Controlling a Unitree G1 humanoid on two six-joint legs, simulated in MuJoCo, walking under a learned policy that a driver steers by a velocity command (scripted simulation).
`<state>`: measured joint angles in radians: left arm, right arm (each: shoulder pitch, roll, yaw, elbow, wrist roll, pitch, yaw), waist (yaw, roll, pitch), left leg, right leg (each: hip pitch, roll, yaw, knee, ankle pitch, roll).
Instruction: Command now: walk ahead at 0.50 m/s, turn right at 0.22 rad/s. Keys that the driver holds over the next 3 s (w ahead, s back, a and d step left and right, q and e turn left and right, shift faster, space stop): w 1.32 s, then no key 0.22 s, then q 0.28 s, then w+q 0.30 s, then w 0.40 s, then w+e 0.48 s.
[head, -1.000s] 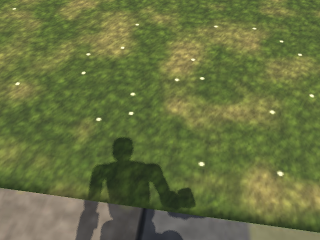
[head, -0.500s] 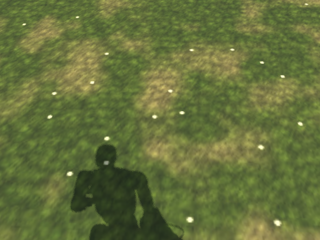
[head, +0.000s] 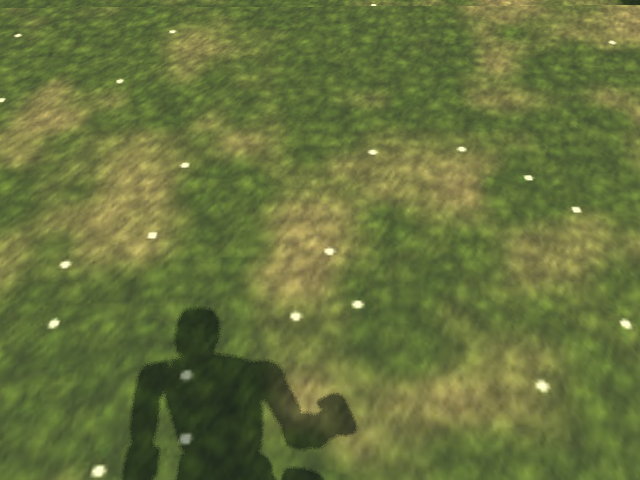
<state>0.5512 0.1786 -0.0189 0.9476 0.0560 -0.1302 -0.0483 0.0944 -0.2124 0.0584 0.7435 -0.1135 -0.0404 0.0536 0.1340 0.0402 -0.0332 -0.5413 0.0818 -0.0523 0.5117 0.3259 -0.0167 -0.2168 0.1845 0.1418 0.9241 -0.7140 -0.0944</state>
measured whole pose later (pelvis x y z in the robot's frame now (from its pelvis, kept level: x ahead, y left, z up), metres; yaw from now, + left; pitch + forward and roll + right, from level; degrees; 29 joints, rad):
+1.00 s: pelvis +0.57 +0.03 -0.09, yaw -1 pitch +3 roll -2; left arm 0.40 0.24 0.07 0.96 -0.02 -0.08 0.00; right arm 0.01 -0.24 -0.05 0.82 0.01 -0.08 0.02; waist 0.09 0.04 -0.01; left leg -0.61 0.06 -0.03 0.54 0.03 0.04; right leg -0.01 0.05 -0.02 0.26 -0.31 -0.03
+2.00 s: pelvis +0.92 +0.05 -0.09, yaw +11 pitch +1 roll -3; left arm 0.08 0.28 0.08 0.92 -0.03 0.00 0.04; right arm 0.25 -0.27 -0.10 0.89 0.01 0.04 -0.02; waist -0.03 -0.01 -0.02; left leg -0.28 0.05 0.07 0.59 -0.38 0.08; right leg -0.33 -0.08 -0.22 0.48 -0.19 -0.01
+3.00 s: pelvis +1.40 +0.19 -0.10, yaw +9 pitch +2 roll -1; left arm 0.40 0.28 0.07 0.95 -0.02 -0.05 0.01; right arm -0.04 -0.25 -0.05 0.73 0.01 -0.13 0.01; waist 0.10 0.01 0.01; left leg -0.46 0.01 -0.05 0.46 -0.02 -0.01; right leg -0.06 0.06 0.16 0.49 -0.45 -0.03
